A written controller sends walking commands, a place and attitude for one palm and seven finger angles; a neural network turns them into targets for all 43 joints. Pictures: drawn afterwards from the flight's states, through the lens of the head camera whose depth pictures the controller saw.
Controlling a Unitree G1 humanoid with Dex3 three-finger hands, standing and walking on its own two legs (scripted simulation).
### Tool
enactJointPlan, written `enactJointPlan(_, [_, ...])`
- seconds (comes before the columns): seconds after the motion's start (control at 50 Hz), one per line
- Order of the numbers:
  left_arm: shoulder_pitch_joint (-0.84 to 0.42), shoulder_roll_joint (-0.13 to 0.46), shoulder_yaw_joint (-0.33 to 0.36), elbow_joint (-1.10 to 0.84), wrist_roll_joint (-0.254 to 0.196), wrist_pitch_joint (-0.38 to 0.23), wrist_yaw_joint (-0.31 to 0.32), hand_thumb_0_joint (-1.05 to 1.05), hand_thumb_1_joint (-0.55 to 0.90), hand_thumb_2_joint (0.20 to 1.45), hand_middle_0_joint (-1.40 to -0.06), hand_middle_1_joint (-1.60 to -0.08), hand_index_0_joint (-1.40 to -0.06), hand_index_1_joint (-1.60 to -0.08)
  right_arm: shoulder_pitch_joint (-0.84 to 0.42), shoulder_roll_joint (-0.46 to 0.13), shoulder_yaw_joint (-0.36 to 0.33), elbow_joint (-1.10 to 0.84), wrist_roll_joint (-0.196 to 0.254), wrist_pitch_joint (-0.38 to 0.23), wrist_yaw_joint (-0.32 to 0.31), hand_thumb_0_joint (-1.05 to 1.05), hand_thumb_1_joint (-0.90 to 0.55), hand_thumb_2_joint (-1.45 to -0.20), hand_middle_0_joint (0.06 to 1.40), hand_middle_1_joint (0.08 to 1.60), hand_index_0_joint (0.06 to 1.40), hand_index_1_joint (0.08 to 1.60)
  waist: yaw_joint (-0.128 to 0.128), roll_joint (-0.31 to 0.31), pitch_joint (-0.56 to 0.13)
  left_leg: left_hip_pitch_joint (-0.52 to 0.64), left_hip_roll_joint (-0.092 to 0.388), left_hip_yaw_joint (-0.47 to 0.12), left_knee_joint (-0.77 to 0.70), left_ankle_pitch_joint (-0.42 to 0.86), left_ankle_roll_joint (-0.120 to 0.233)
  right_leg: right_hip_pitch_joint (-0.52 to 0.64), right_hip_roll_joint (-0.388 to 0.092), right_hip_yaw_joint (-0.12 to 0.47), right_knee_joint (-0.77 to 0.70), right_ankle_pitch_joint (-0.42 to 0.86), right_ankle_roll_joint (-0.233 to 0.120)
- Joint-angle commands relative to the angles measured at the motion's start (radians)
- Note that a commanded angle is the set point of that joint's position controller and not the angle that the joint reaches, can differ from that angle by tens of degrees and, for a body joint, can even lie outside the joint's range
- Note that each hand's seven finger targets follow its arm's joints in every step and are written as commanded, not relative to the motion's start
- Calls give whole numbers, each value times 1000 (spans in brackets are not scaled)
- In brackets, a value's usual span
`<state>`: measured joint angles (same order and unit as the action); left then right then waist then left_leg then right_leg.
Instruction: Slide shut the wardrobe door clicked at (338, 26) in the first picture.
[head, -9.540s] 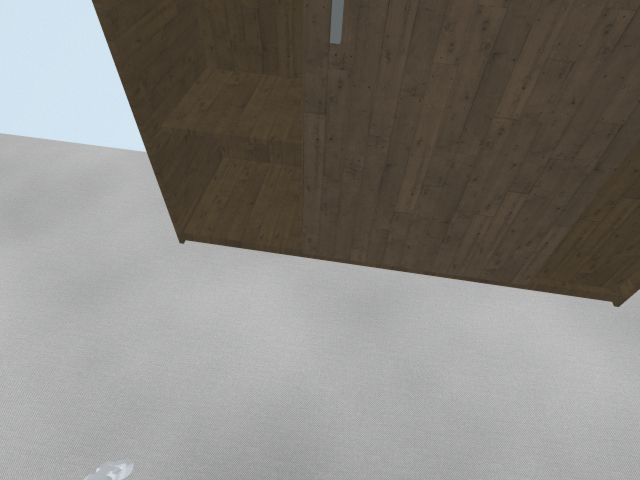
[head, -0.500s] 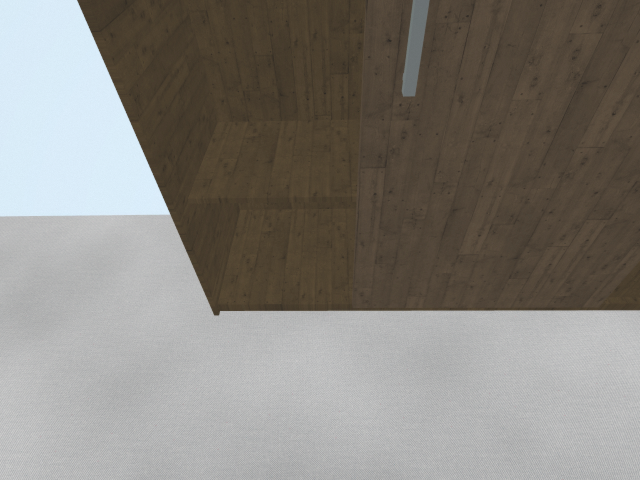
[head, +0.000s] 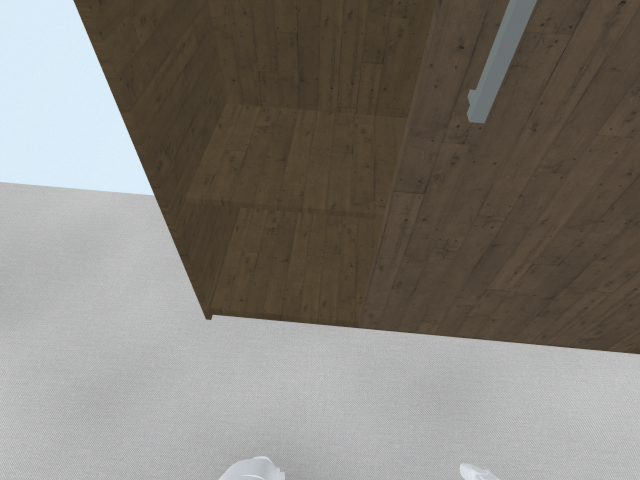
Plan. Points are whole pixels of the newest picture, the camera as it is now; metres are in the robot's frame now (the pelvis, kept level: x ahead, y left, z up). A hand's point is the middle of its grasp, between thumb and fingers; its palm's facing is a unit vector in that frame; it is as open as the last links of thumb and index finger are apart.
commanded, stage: take the last steps up to it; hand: right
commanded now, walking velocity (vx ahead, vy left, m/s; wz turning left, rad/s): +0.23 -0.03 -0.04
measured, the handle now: (504, 31) +0.63 -0.17 +0.26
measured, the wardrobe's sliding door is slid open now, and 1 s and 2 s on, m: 0.50 0.50 0.50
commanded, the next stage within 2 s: come to a stop and stand still in 0.20 s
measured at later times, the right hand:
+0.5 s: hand out of the picture +0.12 -0.21 -0.16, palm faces +0.07 +0.98 -0.16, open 7.3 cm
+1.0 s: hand (432, 467) +0.18 -0.14 -0.14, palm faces -0.02 +0.97 -0.24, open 7.3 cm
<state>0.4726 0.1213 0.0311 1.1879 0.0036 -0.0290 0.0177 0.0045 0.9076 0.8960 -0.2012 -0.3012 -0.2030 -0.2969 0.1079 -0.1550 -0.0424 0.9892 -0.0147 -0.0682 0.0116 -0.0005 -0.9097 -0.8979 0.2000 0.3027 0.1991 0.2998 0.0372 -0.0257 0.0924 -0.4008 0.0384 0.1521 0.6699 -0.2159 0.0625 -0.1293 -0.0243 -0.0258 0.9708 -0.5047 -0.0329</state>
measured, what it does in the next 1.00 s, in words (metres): walks ahead: right foot, then left foot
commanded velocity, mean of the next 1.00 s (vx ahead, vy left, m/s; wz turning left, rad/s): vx -0.04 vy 0.04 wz -0.01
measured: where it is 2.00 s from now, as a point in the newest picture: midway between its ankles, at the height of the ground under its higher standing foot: outside the picture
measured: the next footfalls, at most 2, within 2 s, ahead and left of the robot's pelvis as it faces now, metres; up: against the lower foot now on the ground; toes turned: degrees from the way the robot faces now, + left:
right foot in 0.34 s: +0.22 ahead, -0.13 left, +0.00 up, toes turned -7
left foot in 0.80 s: +0.16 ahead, +0.14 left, +0.00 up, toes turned +4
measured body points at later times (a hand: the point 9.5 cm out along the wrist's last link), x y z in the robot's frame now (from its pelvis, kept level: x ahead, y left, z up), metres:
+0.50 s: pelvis +0.14 -0.04 +0.02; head +0.16 -0.06 +0.47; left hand +0.24 +0.18 -0.12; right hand +0.12 -0.26 -0.15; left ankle +0.11 +0.09 -0.68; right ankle +0.18 -0.13 -0.72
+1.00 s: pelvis +0.12 +0.04 +0.02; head +0.13 +0.07 +0.47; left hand +0.14 +0.28 -0.15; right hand +0.18 -0.19 -0.12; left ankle +0.12 +0.13 -0.72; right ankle +0.11 -0.09 -0.69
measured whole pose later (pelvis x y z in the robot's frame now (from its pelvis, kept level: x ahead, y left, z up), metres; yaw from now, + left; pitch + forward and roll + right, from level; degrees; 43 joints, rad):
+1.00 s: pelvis +0.12 +0.04 +0.02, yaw +2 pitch -1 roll -1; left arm 0.23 0.20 0.05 1.07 0.01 0.05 0.02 0.00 0.91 0.90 -0.20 -0.30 -0.20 -0.30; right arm 0.22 -0.15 -0.02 1.04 -0.02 0.01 -0.03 0.00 -0.91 -0.90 0.20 0.30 0.20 0.30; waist 0.01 -0.04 0.03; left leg -0.23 0.00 0.05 0.52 -0.28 0.04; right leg -0.31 -0.02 -0.02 0.75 -0.43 0.02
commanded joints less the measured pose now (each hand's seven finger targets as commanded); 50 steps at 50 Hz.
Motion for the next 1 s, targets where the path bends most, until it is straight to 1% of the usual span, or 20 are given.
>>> enactJointPlan(0.0, [-96, 76, 27, -134, 15, -15, -9, 0, 900, 900, -200, -300, -200, -300, 193, -148, -39, 18, 1, 6, -29, 0, -900, -900, 200, 300, 200, 300, -75, 66, -27, 183, 347, -445, -474, -148, 136, -427, -97, 67, 340, 146, -3])
enactJointPlan(0.08, [-26, 31, 22, -118, 25, 18, -18, 0, 900, 900, -200, -300, -200, -300, 152, -87, -25, 16, -11, -6, -31, 0, -900, -900, 200, 300, 200, 300, 1, 131, -36, 40, 240, -184, -489, 46, 87, -304, -105, -3, 100, 204, 40])
enactJointPlan(0.2, [-180, 53, 17, -187, 19, -2, -34, 0, 900, 900, -200, -300, -200, -300, 191, -150, -34, 37, -12, -1, -21, 0, -900, -900, 200, 300, 200, 300, -40, 129, -34, 130, 227, -171, -462, 34, 103, -255, -66, -55, -238, 251, 45])
enactJointPlan(0.28, [-153, 90, 16, -173, 20, -24, -27, 0, 900, 900, -200, -300, -200, -300, 197, -141, -32, 51, -5, 17, -23, 0, -900, -900, 200, 300, 200, 300, -10, 97, -41, 92, 178, -131, -317, 7, 54, -32, -27, -85, -474, 336, 45])
enactJointPlan(0.3, [-101, 130, 17, -153, 21, -32, -19, 0, 900, 900, -200, -300, -200, -300, 213, -101, -19, 55, -2, 26, -24, 0, -900, -900, 200, 300, 200, 300, 1, -3, -78, 52, 115, -95, -173, 6, 15, 79, -83, -2, -539, 451, 34])
enactJointPlan(0.32, [-63, 203, 25, -148, 28, -34, -6, 0, 900, 900, -200, -300, -200, -300, 253, -47, -5, 53, 6, 30, -26, 0, -900, -900, 200, 300, 200, 300, 1, -179, -115, -29, 28, -38, -20, -133, -42, 148, -265, 201, -592, 665, -41])
enactJointPlan(0.34, [-105, 219, 23, -156, 20, -19, 5, 0, 900, 900, -200, -300, -200, -300, 263, -48, 5, 58, 12, 39, -31, 0, -900, -900, 200, 300, 200, 300, -20, -214, -116, 19, 10, -60, 85, -352, -68, 58, -356, 275, -664, 771, -113])
enactJointPlan(0.38, [-214, 188, 6, -165, 18, -12, 28, 0, 900, 900, -200, -300, -200, -300, 272, -57, 10, 92, 8, 59, -43, 0, -900, -900, 200, 300, 200, 300, -48, -171, -84, 49, 44, -133, 156, -343, -80, -6, -337, 220, -673, 939, -137])
enactJointPlan(0.44, [-253, 198, 18, -170, 6, 9, 41, 0, 900, 900, -200, -300, -200, -300, 266, -98, 1, 90, 7, 83, -43, 0, -900, -900, 200, 300, 200, 300, -44, -82, -99, 34, 43, -142, 200, -269, -91, 36, -328, 130, -626, 1155, -145])
enactJointPlan(0.54, [-275, 217, 50, -201, 9, 36, 45, 0, 900, 900, -200, -300, -200, -300, 246, -106, -33, 28, -3, 118, -40, 0, -900, -900, 200, 300, 200, 300, -41, -52, -172, -61, 13, -176, 422, -228, -103, 48, -334, 74, -605, 1025, -159])
enactJointPlan(0.6, [-302, 212, 54, -213, 14, 38, 37, 0, 900, 900, -200, -300, -200, -300, 225, -93, -38, -1, -2, 128, -35, 0, -900, -900, 200, 300, 200, 300, -44, -117, -165, -60, 10, -172, 394, -207, -107, 9, -309, 58, -619, 873, -147])
enactJointPlan(0.68, [-317, 222, 63, -221, 23, 46, 21, 0, 900, 900, -200, -300, -200, -300, 204, -75, -26, -25, -3, 116, -32, 0, -900, -900, 200, 300, 200, 300, -37, -185, -157, 43, 15, -117, 138, -226, -87, -43, -285, 79, -626, 633, -131])
enactJointPlan(0.72, [-321, 223, 66, -222, 20, 51, 14, 0, 900, 900, -200, -300, -200, -300, 252, -82, -23, -9, -3, 103, -33, 0, -900, -900, 200, 300, 200, 300, -57, -170, -164, 146, 7, -97, -53, -131, -80, -86, -263, 72, -582, 516, -99])
enactJointPlan(0.74, [-311, 212, 65, -220, 14, 53, 9, 0, 900, 900, -200, -300, -200, -300, 287, -108, -24, 4, -8, 93, -35, 0, -900, -900, 200, 300, 200, 300, -74, -94, -165, 243, 7, -101, -205, -1, -80, -147, -222, 53, -513, 434, -58])
enactJointPlan(0.76, [-268, 158, 57, -219, 6, 54, 5, 0, 900, 900, -200, -300, -200, -300, 270, -152, -25, -2, -18, 81, -39, 0, -900, -900, 200, 300, 200, 300, -56, 77, -143, 249, 87, -205, -339, 97, -59, -195, -123, -5, -396, 281, 2])
enactJointPlan(0.78, [-261, 92, 41, -240, 3, 57, -2, 0, 900, 900, -200, -300, -200, -300, 209, -220, -29, -21, -20, 71, -42, 0, -900, -900, 200, 300, 200, 300, -29, 285, -84, 194, 260, -394, -382, 234, 19, -290, -13, -65, -295, 47, 52])
enactJointPlan(0.8, [-310, 101, 40, -256, 4, 70, -2, 0, 900, 900, -200, -300, -200, -300, 198, -230, -21, -38, -14, 72, -39, 0, -900, -900, 200, 300, 200, 300, -62, 216, -84, 76, 312, -405, -400, 231, 94, -231, -12, 5, -189, -46, 44])
enactJointPlan(0.82, [-309, 100, 39, -255, 9, 79, 1, 0, 900, 900, -200, -300, -200, -300, 163, -233, -28, -35, -16, 67, -41, 0, -900, -900, 200, 300, 200, 300, -44, 299, -87, 70, 280, -430, -402, 213, 111, -253, -4, 37, -126, -44, 37])
enactJointPlan(0.86, [-250, 118, 37, -204, 9, 73, 0, 0, 900, 900, -200, -300, -200, -300, 92, -177, -15, -32, -10, 62, -45, 0, -900, -900, 200, 300, 200, 300, -11, 240, -85, 117, 214, -324, -367, 263, 102, -242, -11, 38, -67, 46, 40])
enactJointPlan(0.98, [-199, 85, 8, -141, 5, 48, 12, 0, 900, 900, -200, -300, -200, -300, 141, -161, -10, 26, 3, 56, -48, 0, -900, -900, 200, 300, 200, 300, -32, 146, -90, 216, 176, -285, -321, 305, 85, -110, -16, 14, -430, 164, 56])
